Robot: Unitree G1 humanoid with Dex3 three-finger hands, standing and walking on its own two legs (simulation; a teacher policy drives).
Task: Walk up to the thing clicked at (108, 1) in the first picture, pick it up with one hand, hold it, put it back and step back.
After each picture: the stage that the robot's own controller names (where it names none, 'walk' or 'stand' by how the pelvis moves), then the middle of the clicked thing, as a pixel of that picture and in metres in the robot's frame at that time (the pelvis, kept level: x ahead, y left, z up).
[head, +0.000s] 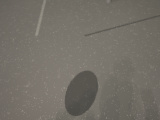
stand; out of the picture +2.19 -0.36 -0.65
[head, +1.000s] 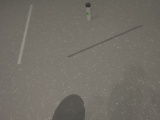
walk; (88, 11) +2.07 +0.08 -0.62
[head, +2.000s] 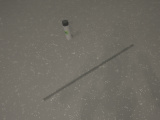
walk; (67, 30) +1.46 +0.34 -0.64
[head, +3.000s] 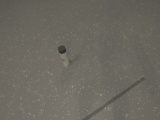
walk; (64, 56) +1.01 +0.30 -0.65
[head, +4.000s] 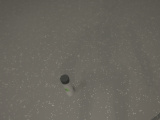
walk; (67, 85) +0.69 +0.27 -0.65
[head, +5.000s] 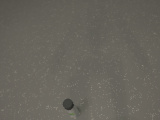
walk; (71, 109) +0.44 +0.25 -0.64
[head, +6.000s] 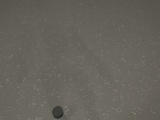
stand; (59, 117) +0.41 +0.19 -0.63
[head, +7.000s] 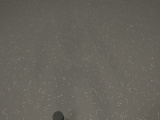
stand; out of the picture +0.38 +0.24 -0.64
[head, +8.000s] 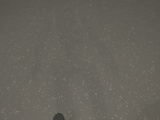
stand; out of the picture +0.37 +0.21 -0.65
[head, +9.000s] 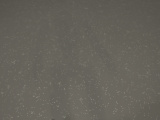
stand; out of the picture +0.34 +0.24 -0.66
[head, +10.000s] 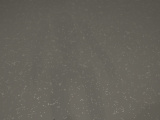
stand; out of the picture +0.34 +0.24 -0.66
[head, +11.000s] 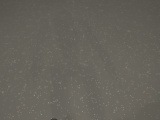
stand; out of the picture +0.34 +0.24 -0.66
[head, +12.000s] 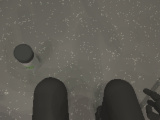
go down; (29, 59) +0.41 +0.26 -0.31
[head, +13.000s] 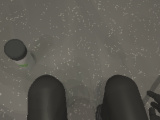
go down; (22, 57) +0.41 +0.27 -0.26
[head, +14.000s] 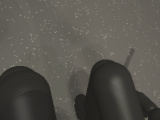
close in; out of the picture +0.39 +0.31 -0.16
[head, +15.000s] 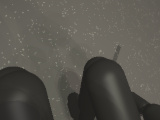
close; out of the picture +0.39 +0.31 -0.15
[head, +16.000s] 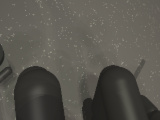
lift; out of the picture +0.33 +0.28 -0.09
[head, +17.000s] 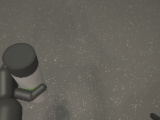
lift; (30, 78) +0.31 +0.18 +0.06
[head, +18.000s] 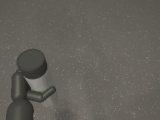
hold; (41, 82) +0.31 +0.16 +0.03
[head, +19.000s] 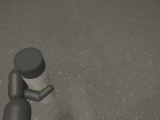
hold; (39, 80) +0.31 +0.17 +0.05
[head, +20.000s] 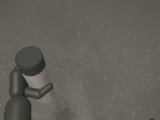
crouch; (39, 79) +0.33 +0.17 +0.03
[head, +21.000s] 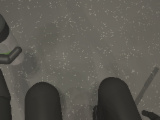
crouch; (4, 43) +0.43 +0.25 -0.05
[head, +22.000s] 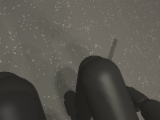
lower; out of the picture +0.40 +0.33 -0.16
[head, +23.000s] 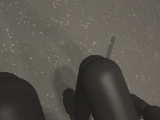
lower; out of the picture +0.40 +0.32 -0.16
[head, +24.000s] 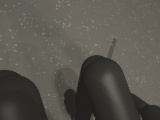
lower; out of the picture +0.40 +0.32 -0.16
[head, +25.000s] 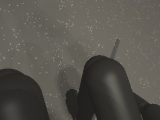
lower; out of the picture +0.38 +0.32 -0.16
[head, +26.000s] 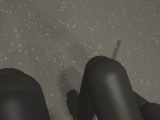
loosen; out of the picture +0.38 +0.32 -0.16
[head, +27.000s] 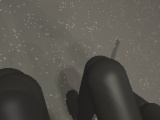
withdraw; out of the picture +0.37 +0.32 -0.16
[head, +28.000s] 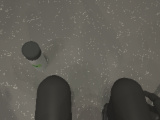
walk; (36, 58) +0.42 +0.26 -0.30
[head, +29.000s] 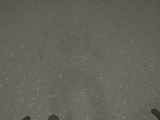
stand; out of the picture +0.35 +0.21 -0.59
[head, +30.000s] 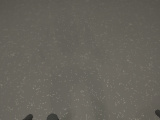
stand; out of the picture +0.35 +0.23 -0.60
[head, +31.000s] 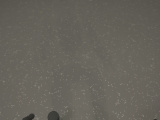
stand; out of the picture +0.36 +0.23 -0.61
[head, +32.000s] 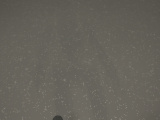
stand; out of the picture +0.37 +0.22 -0.65
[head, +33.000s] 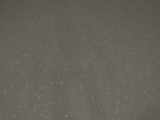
stand; out of the picture +0.34 +0.23 -0.66
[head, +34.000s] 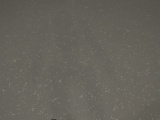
walk; out of the picture +0.34 +0.24 -0.66
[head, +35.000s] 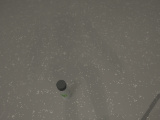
walk; (64, 90) +0.55 +0.24 -0.64
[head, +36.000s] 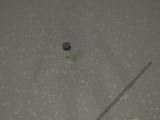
walk; (68, 53) +0.93 +0.21 -0.64
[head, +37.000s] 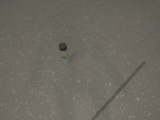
stand; (64, 54) +0.97 +0.23 -0.63
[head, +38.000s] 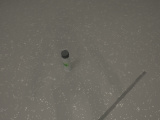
stand; (66, 61) +0.95 +0.21 -0.66
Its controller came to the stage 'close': yes
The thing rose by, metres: 0.68
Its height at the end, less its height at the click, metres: +0.00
